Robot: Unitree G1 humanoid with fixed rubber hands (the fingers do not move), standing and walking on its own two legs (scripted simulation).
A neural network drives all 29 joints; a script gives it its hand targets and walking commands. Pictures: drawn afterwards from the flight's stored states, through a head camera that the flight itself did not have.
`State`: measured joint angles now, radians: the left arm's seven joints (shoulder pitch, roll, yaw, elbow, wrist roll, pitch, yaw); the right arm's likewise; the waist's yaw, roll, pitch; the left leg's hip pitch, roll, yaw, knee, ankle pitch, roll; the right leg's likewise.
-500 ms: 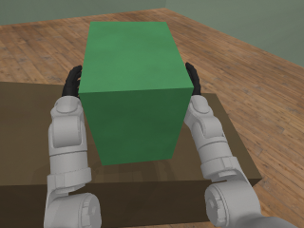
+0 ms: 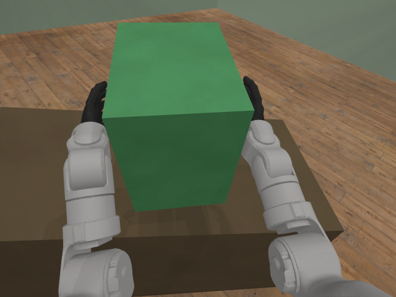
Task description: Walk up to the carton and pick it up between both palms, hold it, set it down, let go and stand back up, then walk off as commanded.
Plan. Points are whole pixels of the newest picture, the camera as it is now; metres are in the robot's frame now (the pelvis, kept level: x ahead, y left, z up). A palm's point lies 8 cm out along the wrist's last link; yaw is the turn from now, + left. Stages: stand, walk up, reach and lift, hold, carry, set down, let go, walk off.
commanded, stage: hold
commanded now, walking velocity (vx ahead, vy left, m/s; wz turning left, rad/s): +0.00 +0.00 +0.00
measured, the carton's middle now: (175, 119) +0.42 +0.01 +0.16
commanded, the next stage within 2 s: set down in 0.16 s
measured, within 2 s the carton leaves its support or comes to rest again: neither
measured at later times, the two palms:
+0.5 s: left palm (79, 119) +0.35 +0.18 +0.21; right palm (246, 116) +0.36 -0.12 +0.22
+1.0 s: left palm (107, 134) +0.39 +0.15 +0.14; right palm (243, 135) +0.40 -0.15 +0.13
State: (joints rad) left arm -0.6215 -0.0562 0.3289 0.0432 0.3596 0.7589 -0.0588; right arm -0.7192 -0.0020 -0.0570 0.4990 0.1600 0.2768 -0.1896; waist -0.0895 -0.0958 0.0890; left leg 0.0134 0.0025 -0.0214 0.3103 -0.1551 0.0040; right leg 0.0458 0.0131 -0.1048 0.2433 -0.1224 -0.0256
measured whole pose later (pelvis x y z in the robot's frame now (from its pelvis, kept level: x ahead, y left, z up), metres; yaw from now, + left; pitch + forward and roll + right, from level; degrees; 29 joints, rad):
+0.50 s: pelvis -0.01 +0.00 +0.00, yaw +0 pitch -11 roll +0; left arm -0.69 -0.06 0.41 0.19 0.46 0.66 -0.16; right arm -0.74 0.06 -0.16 0.57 -0.01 0.19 -0.15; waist -0.04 -0.06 0.06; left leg 0.06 -0.01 -0.01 0.25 -0.12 0.03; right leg 0.06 -0.01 -0.10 0.25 -0.14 0.00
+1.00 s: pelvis +0.04 +0.00 +0.00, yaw -1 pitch -8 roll +0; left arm -0.48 -0.12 0.30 0.15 0.33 0.39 -0.02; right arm -0.55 0.00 -0.06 0.58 0.06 -0.15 -0.16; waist -0.03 -0.02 0.15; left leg 0.04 0.00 0.01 0.30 -0.17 0.00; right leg 0.07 0.01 -0.09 0.23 -0.15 0.00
